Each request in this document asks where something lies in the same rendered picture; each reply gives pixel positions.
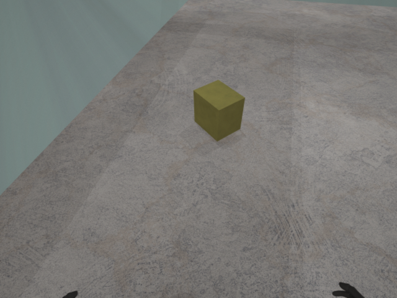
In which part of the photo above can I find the carton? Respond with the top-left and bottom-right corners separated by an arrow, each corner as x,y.
194,80 -> 245,141

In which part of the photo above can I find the right robot hand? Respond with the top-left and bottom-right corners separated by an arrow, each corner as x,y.
332,282 -> 365,298

